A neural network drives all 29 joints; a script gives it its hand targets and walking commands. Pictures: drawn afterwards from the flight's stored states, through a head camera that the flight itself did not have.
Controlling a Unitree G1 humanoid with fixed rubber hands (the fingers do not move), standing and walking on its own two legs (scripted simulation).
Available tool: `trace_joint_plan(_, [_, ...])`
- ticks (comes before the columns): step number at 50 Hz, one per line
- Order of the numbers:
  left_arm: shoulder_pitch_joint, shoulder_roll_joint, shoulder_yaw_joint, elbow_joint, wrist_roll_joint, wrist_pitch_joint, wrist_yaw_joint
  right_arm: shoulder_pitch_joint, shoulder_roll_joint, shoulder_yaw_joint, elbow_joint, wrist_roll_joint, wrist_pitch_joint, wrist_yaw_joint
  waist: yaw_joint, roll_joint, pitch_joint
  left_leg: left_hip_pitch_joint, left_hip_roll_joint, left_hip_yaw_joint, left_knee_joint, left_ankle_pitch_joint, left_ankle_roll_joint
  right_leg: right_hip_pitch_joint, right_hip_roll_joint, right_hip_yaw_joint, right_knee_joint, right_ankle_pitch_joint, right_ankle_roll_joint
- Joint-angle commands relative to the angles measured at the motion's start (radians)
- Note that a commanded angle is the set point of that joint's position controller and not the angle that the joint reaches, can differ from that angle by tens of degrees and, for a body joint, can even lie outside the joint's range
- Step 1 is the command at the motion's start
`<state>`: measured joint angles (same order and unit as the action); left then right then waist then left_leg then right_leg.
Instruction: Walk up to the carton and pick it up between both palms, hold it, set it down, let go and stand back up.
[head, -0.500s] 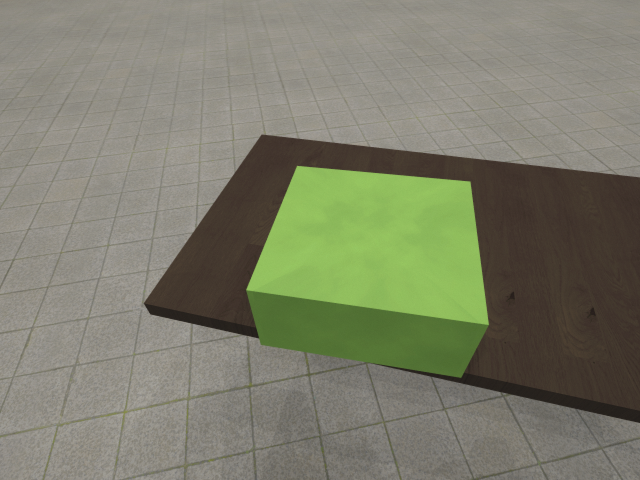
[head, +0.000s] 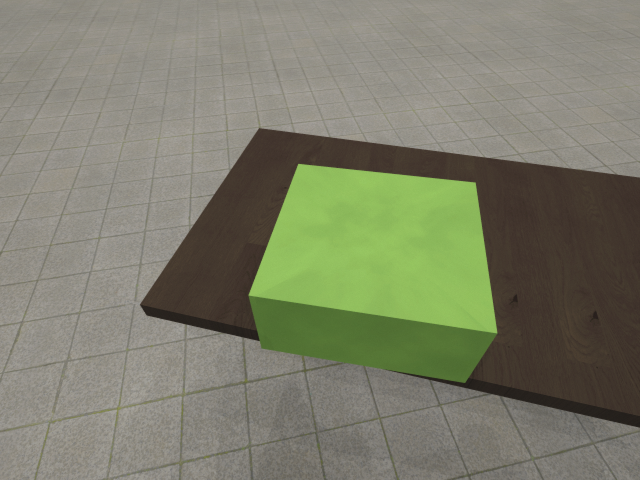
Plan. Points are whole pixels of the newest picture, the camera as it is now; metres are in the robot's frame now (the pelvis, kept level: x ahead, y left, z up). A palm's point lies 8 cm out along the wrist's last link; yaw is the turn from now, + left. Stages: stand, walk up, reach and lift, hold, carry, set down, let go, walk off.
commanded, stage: walk up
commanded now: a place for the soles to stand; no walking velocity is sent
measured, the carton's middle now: (373, 262) +0.46 -0.05 -0.01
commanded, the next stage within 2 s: reach and lift in 0.92 s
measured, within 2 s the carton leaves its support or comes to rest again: neither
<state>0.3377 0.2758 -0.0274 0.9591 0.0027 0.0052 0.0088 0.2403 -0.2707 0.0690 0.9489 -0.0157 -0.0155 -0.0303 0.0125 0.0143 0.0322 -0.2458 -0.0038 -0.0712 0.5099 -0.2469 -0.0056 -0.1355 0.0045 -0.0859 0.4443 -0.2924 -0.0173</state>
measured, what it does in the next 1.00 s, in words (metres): stands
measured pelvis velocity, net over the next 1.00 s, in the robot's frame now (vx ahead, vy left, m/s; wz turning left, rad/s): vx -0.01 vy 0.01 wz -0.08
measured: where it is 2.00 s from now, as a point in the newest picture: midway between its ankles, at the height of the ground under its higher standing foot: outside the picture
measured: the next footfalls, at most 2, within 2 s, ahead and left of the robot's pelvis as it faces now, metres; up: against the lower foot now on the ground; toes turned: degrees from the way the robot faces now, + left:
none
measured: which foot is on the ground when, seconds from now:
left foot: down 0.00-1.00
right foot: down 0.00-1.00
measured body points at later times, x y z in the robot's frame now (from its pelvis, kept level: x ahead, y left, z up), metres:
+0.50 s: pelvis -0.01 +0.01 +0.00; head -0.01 +0.01 +0.45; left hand -0.01 +0.28 -0.14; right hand +0.04 -0.25 -0.14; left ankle +0.02 +0.12 -0.74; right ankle -0.03 -0.11 -0.74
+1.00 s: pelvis -0.01 +0.01 +0.00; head +0.00 +0.01 +0.45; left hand +0.00 +0.27 -0.15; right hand +0.01 -0.25 -0.15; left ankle +0.02 +0.12 -0.74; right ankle -0.03 -0.11 -0.74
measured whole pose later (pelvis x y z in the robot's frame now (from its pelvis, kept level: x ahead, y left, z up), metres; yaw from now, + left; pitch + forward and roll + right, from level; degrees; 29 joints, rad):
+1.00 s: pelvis -0.01 +0.01 +0.00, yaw -5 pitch -1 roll +0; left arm 0.33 0.26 -0.04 1.00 -0.01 0.08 0.02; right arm 0.22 -0.25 -0.01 1.05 -0.07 -0.01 0.00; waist 0.00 0.00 0.02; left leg -0.25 0.01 0.03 0.49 -0.25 0.00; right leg -0.21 0.00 0.00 0.51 -0.33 -0.01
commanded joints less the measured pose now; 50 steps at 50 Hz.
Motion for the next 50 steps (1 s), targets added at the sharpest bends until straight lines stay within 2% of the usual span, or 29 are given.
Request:
trace_joint_plan(1, [0.061,0.103,0.013,0.002,0.001,-0.007,0.002,0.027,-0.119,-0.022,-0.018,0.004,-0.011,-0.002,-0.003,0.009,-0.002,0.007,0.098,-0.103,-0.092,0.247,0.063,-0.002,-0.107,0.109,-0.068,0.183,-0.034])
trace_joint_plan(2, [0.08,0.099,0.011,0.002,0.0,-0.007,0.002,0.024,-0.122,-0.025,-0.025,0.004,-0.009,-0.001,0.0,0.033,-0.025,0.039,0.099,-0.089,-0.107,0.228,0.065,-0.004,-0.118,0.11,-0.064,0.17,-0.029])
trace_joint_plan(4, [0.066,0.107,0.015,0.004,0.0,-0.007,0.004,0.017,-0.113,-0.026,-0.026,0.009,-0.01,0.0,0.003,0.0,0.011,0.006,0.103,-0.112,-0.115,0.208,0.062,-0.015,-0.102,0.11,-0.069,0.14,-0.028])
trace_joint_plan(7, [0.074,0.12,0.014,0.017,0.002,-0.014,0.004,0.009,-0.114,-0.02,-0.013,0.005,-0.011,0.002,0.002,-0.006,0.002,0.031,0.098,-0.08,-0.11,0.227,0.059,-0.006,-0.113,0.114,-0.072,0.193,-0.025])
trace_joint_plan(8, [0.064,0.107,0.013,0.022,0.004,-0.014,0.006,0.011,-0.11,-0.023,-0.01,0.002,-0.011,0.003,-0.01,0.015,0.0,0.019,0.095,-0.082,-0.112,0.207,0.06,-0.004,-0.113,0.125,-0.073,0.182,-0.028])
trace_joint_plan(9, [0.073,0.095,0.008,0.022,0.002,-0.013,0.007,0.003,-0.105,-0.022,-0.014,0.002,-0.011,0.002,0.0,0.034,0.014,0.017,0.097,-0.082,-0.121,0.19,0.067,-0.02,-0.117,0.126,-0.079,0.151,-0.027])
trace_joint_plan(10, [0.085,0.103,0.01,0.027,-0.001,-0.014,0.008,0.0,-0.108,-0.022,-0.008,0.005,-0.011,0.003,0.011,0.016,0.013,0.033,0.099,-0.088,-0.127,0.181,0.07,-0.017,-0.106,0.126,-0.086,0.144,-0.025])
trace_joint_plan(13, [0.075,0.111,0.015,0.034,0.006,-0.013,0.01,0.02,-0.115,-0.028,0.002,0.004,-0.012,0.005,-0.003,-0.029,0.032,0.023,0.11,-0.09,-0.133,0.205,0.067,-0.009,-0.112,0.12,-0.079,0.168,-0.019])
trace_joint_plan(14, [0.077,0.108,0.01,0.038,0.006,-0.013,0.009,0.022,-0.104,-0.021,0.004,0.008,-0.01,0.004,-0.007,-0.021,0.009,0.042,0.103,-0.077,-0.138,0.187,0.072,-0.022,-0.111,0.137,-0.085,0.153,-0.027])
trace_joint_plan(15, [0.089,0.096,0.007,0.04,0.004,-0.016,0.01,-0.002,-0.105,-0.024,0.007,0.003,-0.006,0.004,0.006,0.022,0.016,0.047,0.095,-0.067,-0.133,0.13,0.068,-0.044,-0.109,0.145,-0.108,0.121,-0.024])
trace_joint_plan(16, [0.077,0.104,0.005,0.049,-0.001,-0.016,0.008,-0.002,-0.101,-0.022,0.005,0.004,-0.005,0.004,-0.005,-0.005,0.056,0.033,0.091,-0.069,-0.147,0.103,0.061,-0.069,-0.109,0.144,-0.111,0.093,-0.022])
trace_joint_plan(17, [0.081,0.101,0.005,0.048,0.0,-0.017,0.009,0.0,-0.108,-0.026,0.003,-0.001,-0.006,0.004,-0.005,0.032,0.02,0.066,0.093,-0.064,-0.147,0.104,0.062,-0.057,-0.108,0.145,-0.11,0.099,-0.022])
trace_joint_plan(19, [0.075,0.111,0.004,0.052,0.001,-0.018,0.01,0.004,-0.109,-0.023,0.009,0.004,-0.007,0.005,-0.007,0.032,0.032,0.048,0.104,-0.063,-0.161,0.124,0.064,-0.054,-0.106,0.148,-0.094,0.114,-0.024])
trace_joint_plan(21, [0.081,0.105,0.006,0.056,0.004,-0.019,0.01,0.007,-0.102,-0.024,0.015,0.007,-0.008,0.003,-0.002,-0.002,0.028,0.038,0.096,-0.072,-0.169,0.091,0.061,-0.041,-0.1,0.14,-0.101,0.093,-0.021])
trace_joint_plan(24, [0.105,0.09,0.001,0.077,-0.004,-0.021,0.009,-0.005,-0.103,-0.019,0.022,0.009,-0.007,0.005,0.003,0.02,0.046,0.029,0.093,-0.048,-0.167,0.031,0.064,-0.068,-0.108,0.157,-0.123,0.049,-0.021])
trace_joint_plan(27, [0.085,0.116,0.009,0.076,0.002,-0.018,0.011,0.024,-0.105,-0.02,0.031,0.007,-0.009,0.005,-0.004,-0.038,0.031,0.029,0.104,-0.079,-0.196,0.013,0.064,-0.045,-0.094,0.148,-0.101,0.042,-0.022])
trace_joint_plan(31, [0.114,0.097,0.004,0.077,0.001,-0.024,0.014,-0.002,-0.099,-0.021,0.032,-0.006,-0.005,0.005,0.007,0.001,0.033,0.056,0.097,-0.039,-0.154,0.041,0.066,-0.069,-0.108,0.176,-0.116,0.052,-0.021])
trace_joint_plan(32, [0.098,0.108,0.003,0.084,-0.002,-0.024,0.014,0.018,-0.094,-0.021,0.041,-0.003,-0.006,0.004,-0.007,-0.02,0.039,0.053,0.091,-0.034,-0.154,0.047,0.058,-0.086,-0.102,0.175,-0.119,0.045,-0.025])
trace_joint_plan(34, [0.079,0.082,0.001,0.083,-0.002,-0.022,0.013,0.023,-0.095,-0.02,0.053,0.002,-0.007,0.003,-0.006,0.003,0.071,0.017,0.1,-0.039,-0.162,0.057,0.055,-0.082,-0.101,0.173,-0.105,0.08,-0.025])
trace_joint_plan(36, [0.093,0.092,0.001,0.087,-0.004,-0.023,0.012,0.034,-0.095,-0.018,0.058,0.005,-0.006,0.004,-0.003,-0.048,0.064,0.024,0.094,-0.035,-0.168,0.021,0.06,-0.089,-0.092,0.176,-0.111,0.042,-0.021])
trace_joint_plan(39, [0.113,0.086,-0.008,0.096,-0.007,-0.024,0.014,0.027,-0.105,-0.024,0.058,0.004,-0.006,0.003,-0.006,0.016,0.058,0.058,0.097,-0.023,-0.163,0.049,0.065,-0.112,-0.098,0.182,-0.107,0.066,-0.021])
trace_joint_plan(41, [0.114,0.098,-0.004,0.098,-0.006,-0.025,0.016,0.028,-0.095,-0.017,0.054,0.001,-0.006,0.003,-0.008,-0.002,0.038,0.057,0.101,-0.021,-0.151,0.068,0.064,-0.088,-0.104,0.182,-0.1,0.106,-0.023])
trace_joint_plan(43, [0.093,0.103,0.0,0.094,-0.001,-0.024,0.016,0.036,-0.088,-0.016,0.056,-0.002,-0.007,0.003,-0.013,-0.054,0.044,0.084,0.105,-0.021,-0.149,0.099,0.066,-0.102,-0.104,0.185,-0.094,0.116,-0.023])
trace_joint_plan(45, [0.102,0.09,0.0,0.092,0.001,-0.024,0.018,0.028,-0.109,-0.02,0.056,0.002,-0.008,0.002,0.004,0.001,0.026,0.065,0.114,-0.029,-0.147,0.104,0.07,-0.07,-0.101,0.188,-0.085,0.133,-0.02])
trace_joint_plan(46, [0.109,0.08,-0.007,0.094,0.001,-0.024,0.018,0.019,-0.104,-0.021,0.061,0.001,-0.005,0.002,-0.003,-0.013,0.025,0.074,0.103,-0.014,-0.15,0.088,0.067,-0.088,-0.103,0.189,-0.088,0.134,-0.021])
trace_joint_plan(47, [-0.778,0.249,0.065,-0.341,-0.03,0.162,0.01,-0.652,-0.024,-0.234,-0.054,-0.15,-0.047,0.048,-0.042,-0.058,-0.009,-0.213,0.073,0.114,0.0,-0.175,-0.001,-0.248,-0.023,0.027,0.116,-0.279,-0.018])
trace_joint_plan(48, [-0.626,0.256,0.059,-0.323,-0.026,0.287,0.03,-0.52,-0.059,-0.243,-0.036,-0.187,-0.006,0.081,-0.025,-0.08,0.115,-0.305,0.06,0.156,0.029,-0.342,0.008,-0.212,-0.038,0.028,0.146,-0.405,-0.019])
trace_joint_plan(49, [-0.605,0.228,0.057,-0.362,-0.022,0.37,0.034,-0.517,-0.064,-0.254,-0.072,-0.194,0.02,0.107,-0.03,-0.102,0.093,-0.294,0.063,0.161,0.036,-0.33,0.005,-0.209,-0.045,0.024,0.153,-0.384,-0.023])
trace_joint_plan(50, [-0.546,0.186,0.048,-0.377,-0.023,0.434,0.027,-0.446,-0.061,-0.233,-0.081,-0.174,0.06,0.119,-0.021,-0.105,0.06,-0.254,0.052,0.174,0.059,-0.258,-0.002,-0.188,-0.055,0.033,0.161,-0.262,-0.02])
